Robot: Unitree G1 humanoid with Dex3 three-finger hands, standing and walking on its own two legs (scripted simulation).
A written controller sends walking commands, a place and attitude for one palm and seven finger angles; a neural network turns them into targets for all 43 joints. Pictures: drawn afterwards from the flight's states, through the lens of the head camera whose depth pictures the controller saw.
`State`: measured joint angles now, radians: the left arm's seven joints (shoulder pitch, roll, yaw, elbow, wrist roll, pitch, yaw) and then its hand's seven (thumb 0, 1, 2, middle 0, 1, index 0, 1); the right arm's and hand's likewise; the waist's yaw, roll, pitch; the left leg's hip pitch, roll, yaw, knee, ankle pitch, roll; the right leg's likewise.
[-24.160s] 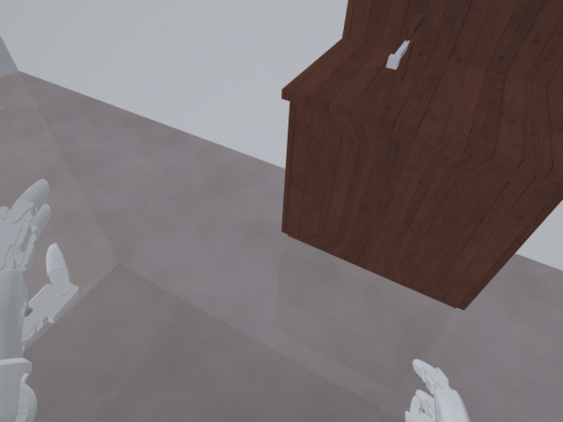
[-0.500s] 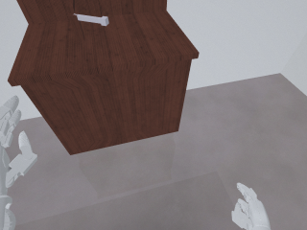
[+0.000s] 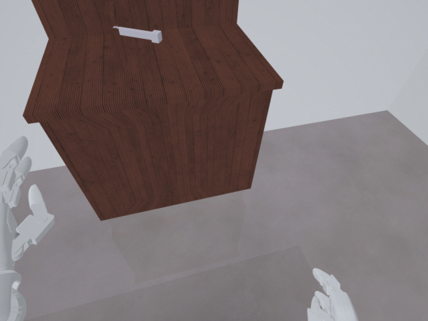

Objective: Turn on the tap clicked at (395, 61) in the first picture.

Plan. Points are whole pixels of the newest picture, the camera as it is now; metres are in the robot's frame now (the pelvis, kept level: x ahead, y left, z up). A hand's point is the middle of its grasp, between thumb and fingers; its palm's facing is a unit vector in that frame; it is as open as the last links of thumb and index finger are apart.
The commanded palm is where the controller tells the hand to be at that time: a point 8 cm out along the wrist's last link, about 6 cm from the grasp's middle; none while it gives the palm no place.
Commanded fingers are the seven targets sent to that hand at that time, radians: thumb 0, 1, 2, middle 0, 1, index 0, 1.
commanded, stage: stop stepping back and stand still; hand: left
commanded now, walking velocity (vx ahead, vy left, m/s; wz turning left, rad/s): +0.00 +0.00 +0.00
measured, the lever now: (156, 36) +0.89 +0.24 +0.12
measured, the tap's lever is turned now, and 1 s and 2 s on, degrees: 59 59 59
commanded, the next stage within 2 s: stand and check the lever's angle in 0.08 s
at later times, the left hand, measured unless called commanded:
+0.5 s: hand (52, 222) +0.21 +0.24 +0.15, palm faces +0.41 -0.84 -0.36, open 7.4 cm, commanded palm +0.16 +0.28 +0.17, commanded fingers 0.00 0.90 0.90 -0.20 -0.30 -0.20 -0.30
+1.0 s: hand (87, 174) +0.30 +0.23 +0.15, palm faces +0.40 -0.84 -0.35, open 7.4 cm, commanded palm +0.24 +0.27 +0.17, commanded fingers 0.00 0.90 0.90 -0.20 -0.30 -0.20 -0.30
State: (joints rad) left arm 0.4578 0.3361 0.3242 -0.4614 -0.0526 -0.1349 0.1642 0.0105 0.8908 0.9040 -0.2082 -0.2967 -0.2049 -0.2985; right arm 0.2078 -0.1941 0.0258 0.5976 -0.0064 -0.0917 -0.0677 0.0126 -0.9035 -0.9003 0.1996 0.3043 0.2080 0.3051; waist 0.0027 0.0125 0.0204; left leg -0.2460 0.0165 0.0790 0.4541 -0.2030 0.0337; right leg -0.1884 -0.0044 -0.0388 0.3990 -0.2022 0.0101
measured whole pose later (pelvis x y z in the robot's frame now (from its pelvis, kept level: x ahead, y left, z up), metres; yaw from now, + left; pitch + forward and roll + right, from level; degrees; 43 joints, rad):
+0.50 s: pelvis +0.00 +0.00 +0.00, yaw +0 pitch +0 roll -1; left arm 0.47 0.32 0.32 -0.45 -0.05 -0.14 0.16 0.01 0.89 0.90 -0.21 -0.30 -0.21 -0.30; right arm 0.19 -0.20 0.01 0.60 -0.01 -0.10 -0.07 0.01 -0.90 -0.90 0.20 0.30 0.21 0.30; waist 0.00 0.03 0.01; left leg -0.25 0.02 0.08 0.46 -0.20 0.03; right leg -0.19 0.00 -0.04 0.39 -0.19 0.01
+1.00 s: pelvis +0.07 -0.01 -0.02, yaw -1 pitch +0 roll +0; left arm 0.46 0.34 0.34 -0.49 -0.05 -0.15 0.18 0.01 0.89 0.90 -0.21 -0.30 -0.21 -0.30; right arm 0.24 -0.22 0.00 0.64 0.01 -0.06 -0.06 0.01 -0.91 -0.90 0.20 0.30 0.21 0.30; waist -0.02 0.00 0.00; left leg -0.22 0.02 0.11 0.64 -0.43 0.02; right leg -0.21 -0.01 -0.02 0.65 -0.44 -0.01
